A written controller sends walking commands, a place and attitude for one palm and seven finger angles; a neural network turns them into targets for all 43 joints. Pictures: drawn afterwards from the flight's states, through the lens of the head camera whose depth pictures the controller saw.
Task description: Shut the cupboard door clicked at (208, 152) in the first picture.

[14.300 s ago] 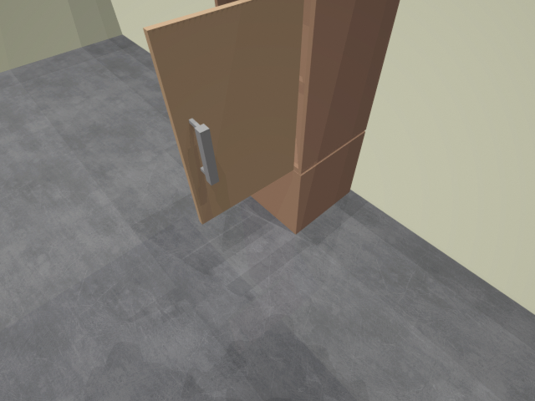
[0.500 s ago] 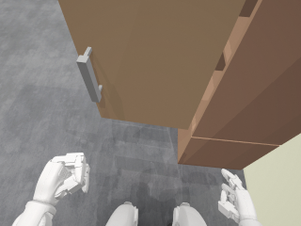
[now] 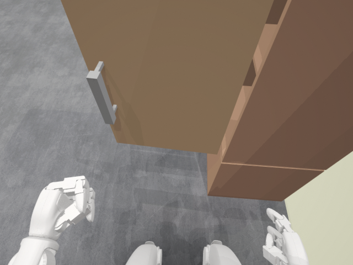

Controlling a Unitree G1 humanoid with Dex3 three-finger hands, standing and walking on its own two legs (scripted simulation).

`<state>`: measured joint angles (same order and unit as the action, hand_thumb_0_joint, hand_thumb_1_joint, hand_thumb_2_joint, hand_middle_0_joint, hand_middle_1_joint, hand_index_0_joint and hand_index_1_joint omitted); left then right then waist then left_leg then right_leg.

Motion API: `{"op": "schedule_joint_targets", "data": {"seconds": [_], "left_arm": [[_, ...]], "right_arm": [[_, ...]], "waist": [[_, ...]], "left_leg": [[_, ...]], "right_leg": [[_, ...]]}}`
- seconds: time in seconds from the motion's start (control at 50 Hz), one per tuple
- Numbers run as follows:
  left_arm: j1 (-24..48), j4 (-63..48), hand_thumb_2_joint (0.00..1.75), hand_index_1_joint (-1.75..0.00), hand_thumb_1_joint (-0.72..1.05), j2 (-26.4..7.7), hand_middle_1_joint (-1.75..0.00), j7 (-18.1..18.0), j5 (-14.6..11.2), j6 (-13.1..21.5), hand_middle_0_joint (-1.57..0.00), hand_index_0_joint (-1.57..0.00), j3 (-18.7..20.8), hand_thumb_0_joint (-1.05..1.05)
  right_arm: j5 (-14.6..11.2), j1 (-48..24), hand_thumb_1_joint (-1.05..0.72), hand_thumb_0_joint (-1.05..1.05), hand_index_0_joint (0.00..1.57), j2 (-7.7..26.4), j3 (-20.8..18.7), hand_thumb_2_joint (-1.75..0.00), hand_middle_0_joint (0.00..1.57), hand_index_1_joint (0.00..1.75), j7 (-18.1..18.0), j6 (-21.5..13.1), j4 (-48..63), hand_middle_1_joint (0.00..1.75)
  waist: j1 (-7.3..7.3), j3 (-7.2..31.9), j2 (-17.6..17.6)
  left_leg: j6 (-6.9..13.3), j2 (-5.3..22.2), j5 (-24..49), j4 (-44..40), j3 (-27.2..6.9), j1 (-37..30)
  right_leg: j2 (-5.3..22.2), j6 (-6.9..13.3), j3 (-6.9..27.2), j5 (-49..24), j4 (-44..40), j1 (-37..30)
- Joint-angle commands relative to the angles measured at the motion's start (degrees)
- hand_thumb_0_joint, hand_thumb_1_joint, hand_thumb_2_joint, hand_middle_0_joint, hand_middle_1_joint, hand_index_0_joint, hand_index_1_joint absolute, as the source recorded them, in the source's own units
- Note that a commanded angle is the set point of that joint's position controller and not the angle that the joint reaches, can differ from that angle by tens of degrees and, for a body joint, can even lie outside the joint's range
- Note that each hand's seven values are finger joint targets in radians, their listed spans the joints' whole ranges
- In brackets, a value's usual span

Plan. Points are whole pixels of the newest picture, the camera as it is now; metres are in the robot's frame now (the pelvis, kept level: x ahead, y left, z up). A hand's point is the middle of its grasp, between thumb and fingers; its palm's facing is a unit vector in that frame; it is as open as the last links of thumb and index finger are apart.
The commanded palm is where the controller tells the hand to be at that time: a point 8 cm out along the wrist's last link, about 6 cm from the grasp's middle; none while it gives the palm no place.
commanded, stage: bring the fist close to the handle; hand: left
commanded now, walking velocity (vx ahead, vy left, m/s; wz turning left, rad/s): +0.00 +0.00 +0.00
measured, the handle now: (105, 94) +0.52 +0.22 +0.05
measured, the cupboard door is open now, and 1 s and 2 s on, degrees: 87 87 84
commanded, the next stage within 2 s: push the door shut along its arc in 1.46 s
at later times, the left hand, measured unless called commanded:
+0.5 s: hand (100, 167) +0.30 +0.18 +0.06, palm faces -0.09 -1.00 -0.04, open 3.1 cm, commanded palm +0.29 +0.24 +0.05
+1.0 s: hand (108, 131) +0.40 +0.19 +0.05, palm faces -0.08 -1.00 -0.05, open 3.1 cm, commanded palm +0.38 +0.24 +0.05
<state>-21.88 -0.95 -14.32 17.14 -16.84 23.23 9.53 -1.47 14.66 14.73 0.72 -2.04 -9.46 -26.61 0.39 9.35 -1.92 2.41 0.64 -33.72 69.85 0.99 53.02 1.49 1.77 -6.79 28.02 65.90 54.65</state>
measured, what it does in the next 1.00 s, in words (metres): stands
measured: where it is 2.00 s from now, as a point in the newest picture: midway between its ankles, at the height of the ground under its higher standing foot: outside the picture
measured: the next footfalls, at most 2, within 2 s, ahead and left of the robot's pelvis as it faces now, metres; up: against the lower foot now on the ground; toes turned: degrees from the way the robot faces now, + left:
none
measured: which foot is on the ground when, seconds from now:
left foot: down 0.00-1.00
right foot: down 0.00-1.00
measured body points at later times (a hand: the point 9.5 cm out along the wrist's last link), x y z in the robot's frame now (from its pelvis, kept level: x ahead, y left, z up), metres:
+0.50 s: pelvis +0.00 -0.01 +0.01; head +0.08 +0.00 +0.45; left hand +0.30 +0.24 +0.06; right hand +0.15 -0.26 -0.08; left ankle +0.00 +0.09 -0.64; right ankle +0.04 -0.11 -0.64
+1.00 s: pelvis +0.00 +0.00 +0.01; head +0.10 +0.00 +0.45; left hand +0.39 +0.24 +0.06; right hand +0.11 -0.26 -0.10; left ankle +0.00 +0.09 -0.64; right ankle +0.04 -0.11 -0.64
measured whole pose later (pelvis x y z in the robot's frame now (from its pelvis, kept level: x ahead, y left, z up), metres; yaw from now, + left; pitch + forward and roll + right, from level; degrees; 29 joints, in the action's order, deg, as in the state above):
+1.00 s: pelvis +0.00 +0.00 +0.01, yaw -1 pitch +20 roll -1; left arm 23.9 40.5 -20.4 19.0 -12.8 21.9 15.6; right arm -1.6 15.4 15.4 1.5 -2.2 -5.6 -33.6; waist 3.6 7.7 -1.4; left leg 2.4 0.6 -31.2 66.4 2.4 54.8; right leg 1.2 1.8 -5.3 25.5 63.3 57.3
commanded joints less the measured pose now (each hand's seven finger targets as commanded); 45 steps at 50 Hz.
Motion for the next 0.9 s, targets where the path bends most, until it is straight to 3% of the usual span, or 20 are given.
{"op": "schedule_joint_targets", "data": {"seconds": [0.0,0.04,0.08,0.12,0.14,0.2,0.22,0.26,0.32,0.38,0.44,0.52,0.56,0.64,0.68,0.74,0.76,0.8,0.86,0.88], "left_arm": [[2.3,-11.72,0.9,-1.5,0.9,-8.21,-1.5,2.1,-0.35,1.16,-1.3,-1.3,2.87,0.0],[3.29,-15.17,0.9,-1.5,0.9,-9.4,-1.5,1.26,-1.12,2.6,-1.3,-1.3,4.82,0.0],[9.94,-15.6,0.9,-1.5,0.9,-10.93,-1.5,-0.21,-1.71,4.68,-1.3,-1.3,6.47,0.0],[13.43,-12.81,0.9,-1.5,0.9,-9.07,-1.5,-1.17,-1.3,6.31,-1.3,-1.3,5.49,0.0],[13.82,-9.89,0.9,-1.5,0.9,-8.49,-1.5,-1.51,-1.04,6.46,-1.3,-1.3,5.29,0.0],[17.47,-1.5,0.9,-1.5,0.9,-7.65,-1.5,0.24,-0.46,4.2,-1.3,-1.3,3.85,0.0],[17.54,0.18,0.9,-1.5,0.9,-8.7,-1.5,1.18,-0.39,2.94,-1.3,-1.3,4.43,0.0],[19.51,0.0,0.9,-1.5,0.9,-9.18,-1.5,2.96,0.04,0.48,-1.3,-1.3,3.48,0.0],[23.53,-2.73,0.9,-1.5,0.9,-11.45,-1.5,3.74,-0.72,-1.67,-1.3,-1.3,5.46,0.0],[26.85,-2.07,0.9,-1.5,0.9,-14.59,-1.5,1.48,-1.92,-0.6,-1.3,-1.3,10.16,0.0],[28.95,3.83,0.9,-1.5,0.9,-12.62,-1.5,-0.4,-1.75,1.27,-1.3,-1.3,10.47,0.0],[31.2,11.8,0.9,-1.5,0.9,-10.89,-1.5,0.34,0.23,0.98,-1.3,-1.3,7.58,0.0],[33.25,12.4,0.9,-1.5,0.9,-9.6,-1.5,1.6,0.94,0.38,-1.3,-1.3,5.09,0.0],[41.3,11.34,0.9,-1.5,0.9,-13.44,-1.5,2.93,0.37,1.29,-1.3,-1.3,7.51,0.0],[46.26,11.08,0.9,-1.5,0.9,-14.83,-1.5,2.19,0.04,2.81,-1.3,-1.3,8.54,0.0],[52.08,15.88,0.9,-1.5,0.9,-16.19,-1.5,0.4,0.65,4.65,-1.3,-1.3,10.49,0.0],[53.29,17.22,0.9,-1.5,0.9,-14.97,-1.5,0.09,0.99,5.0,-1.3,-1.3,9.48,0.0],[54.84,22.11,0.9,-1.5,0.9,-16.16,-1.5,0.0,2.05,4.64,-1.3,-1.3,10.12,0.0],[55.59,27.72,0.9,-1.5,0.9,-14.77,-1.5,1.1,3.02,2.87,-1.3,-1.3,8.25,0.0],[56.69,30.3,0.9,-1.5,0.9,-16.0,-1.5,1.69,3.25,2.15,-1.3,-1.3,8.87,0.0]], "right_arm": [[-0.65,-1.21,-0.9,0.0,0.2,7.77,-3.56,-0.9,0.2,0.3,-1.07,-3.21,9.7,0.3],[-0.44,-1.48,-0.9,0.0,0.2,7.13,-3.38,-0.9,0.2,0.3,-1.36,-3.6,9.74,0.3],[0.1,-1.31,-0.9,0.0,0.2,7.12,-2.8,-0.9,0.2,0.3,-1.82,-3.78,8.28,0.3],[0.14,-1.55,-0.9,0.0,0.2,6.98,-2.57,-0.9,0.2,0.3,-1.82,-4.17,7.09,0.3],[0.23,-1.24,-0.9,0.0,0.2,7.16,-2.49,-0.9,0.2,0.3,-1.77,-4.24,6.45,0.3],[-0.24,-0.89,-0.9,0.0,0.2,7.96,-2.56,-0.9,0.2,0.3,-1.77,-3.89,5.37,0.3],[-0.54,-0.75,-0.9,0.0,0.2,8.25,-2.76,-0.9,0.2,0.3,-1.81,-3.78,5.41,0.3],[-0.94,-0.38,-0.9,0.0,0.2,8.62,-2.8,-0.9,0.2,0.3,-1.79,-3.61,5.79,0.3],[-0.95,-0.11,-0.9,0.0,0.2,8.42,-2.78,-0.9,0.2,0.3,-1.95,-3.35,6.18,0.3],[-0.48,0.18,-0.9,0.0,0.2,8.08,-2.57,-0.9,0.2,0.3,-2.16,-3.4,5.22,0.3],[-0.3,0.48,-0.9,0.0,0.2,7.76,-2.71,-0.9,0.2,0.3,-1.72,-3.15,3.65,0.3],[-0.48,1.46,-0.9,0.0,0.2,8.52,-3.01,-0.9,0.2,0.3,-1.01,-1.94,2.79,0.3],[-0.63,1.89,-0.9,0.0,0.2,8.86,-3.29,-0.9,0.2,0.3,-0.79,-1.62,2.89,0.3],[-0.69,2.46,-0.9,0.0,0.2,9.22,-3.57,-0.9,0.2,0.3,-1.29,-1.1,2.27,0.3],[-0.52,2.28,-0.9,0.0,0.2,9.1,-3.26,-0.9,0.2,0.3,-1.57,-1.05,1.75,0.3],[-0.31,2.55,-0.9,0.0,0.2,8.78,-3.14,-0.9,0.2,0.3,-1.73,-0.81,-0.31,0.3],[-0.2,2.61,-0.9,0.0,0.2,8.56,-3.03,-0.9,0.2,0.3,-1.58,-0.81,-0.62,0.3],[-0.2,3.21,-0.9,0.0,0.2,8.86,-2.98,-0.9,0.2,0.3,-1.49,-0.14,-1.33,0.3],[-0.28,4.26,-0.9,0.0,0.2,9.2,-3.14,-0.9,0.2,0.3,-0.9,0.88,-1.5,0.3],[-0.38,4.92,-0.9,0.0,0.2,9.59,-3.18,-0.9,0.2,0.3,-0.96,1.37,-1.63,0.3]], "waist": [[0.54,12.14,0.54],[-0.07,13.82,-0.08],[0.65,12.4,-0.57],[1.41,10.3,-1.99],[1.67,9.59,-0.75],[2.77,8.91,0.75],[2.23,9.8,0.54],[1.86,13.35,-1.14],[1.05,18.48,-2.56],[0.26,18.8,-1.14],[0.88,16.07,1.81],[1.72,13.64,0.86],[2.21,14.82,-0.13],[2.56,18.39,-0.07],[2.47,18.36,-1.94],[2.84,18.12,-0.97],[2.95,18.27,-1.26],[3.06,18.44,-1.32],[3.23,18.81,-1.77],[3.58,18.48,-1.56]], "left_leg": [[-1.31,-1.1,14.09,-12.46,-3.84,-4.52],[-1.33,-1.09,15.76,-12.25,-3.72,-5.52],[-1.44,-1.05,15.59,-11.03,-3.96,-4.35],[-1.65,-0.96,13.01,-10.87,-4.17,-3.89],[-1.63,-0.97,11.67,-10.8,-4.35,-2.99],[-1.28,-1.17,8.84,-10.31,-3.8,-0.73],[-1.22,-1.22,9.01,-10.46,-3.45,-0.5],[-1.01,-1.18,11.65,-11.5,-3.31,-2.8],[-0.98,-1.17,17.51,-12.29,-3.21,-6.09],[-1.29,-0.91,20.3,-12.21,-3.44,-6.13],[-1.47,-0.92,19.21,-12.21,-2.97,-4.1],[-1.56,-0.87,18.81,-12.87,-2.59,-3.83],[-1.41,-0.84,19.1,-13.28,-2.51,-4.96],[-1.16,-0.56,21.03,-13.22,-2.76,-7.06],[-1.4,-0.53,21.66,-13.38,-3.18,-7.96],[-1.56,-0.31,20.55,-13.32,-3.54,-7.76],[-1.52,-0.46,20.2,-13.34,-3.43,-7.54],[-1.64,-0.39,20.12,-13.46,-3.46,-7.47],[-1.64,-0.44,20.29,-13.63,-3.02,-7.45],[-1.62,-0.27,20.74,-13.65,-3.29,-7.53]], "right_leg": [[-1.72,0.08,4.81,-6.4,-10.07,-13.55],[-1.81,0.04,4.84,-8.1,-9.63,-14.69],[-2.22,0.22,4.72,-7.8,-8.63,-13.34],[-2.12,0.12,4.48,-4.65,-8.48,-9.82],[-2.13,0.04,4.2,-3.32,-8.4,-8.8],[-1.75,-0.38,5.23,-0.73,-9.69,-8.51],[-1.52,-0.38,6.08,-0.66,-10.48,-9.79],[-1.38,-0.33,5.97,-4.18,-10.57,-12.16],[-1.28,-0.35,5.67,-11.26,-9.95,-16.48],[-1.72,-0.18,5.31,-13.98,-9.22,-17.83],[-1.48,-0.64,5.38,-13.42,-9.41,-16.95],[-1.26,-0.49,5.27,-13.75,-9.58,-15.01],[-1.06,-0.52,5.33,-14.27,-9.94,-14.96],[-1.16,-0.49,5.86,-16.34,-10.02,-16.6],[-1.38,-0.14,5.51,-16.08,-9.39,-15.89],[-1.4,-0.31,5.51,-14.61,-9.23,-14.31],[-1.3,-0.38,5.54,-14.29,-9.17,-14.28],[-1.31,-0.26,5.31,-14.23,-8.88,-13.63],[-1.18,-0.31,5.51,-14.87,-9.5,-13.55],[-1.4,-0.13,5.3,-15.07,-9.4,-13.12]]}}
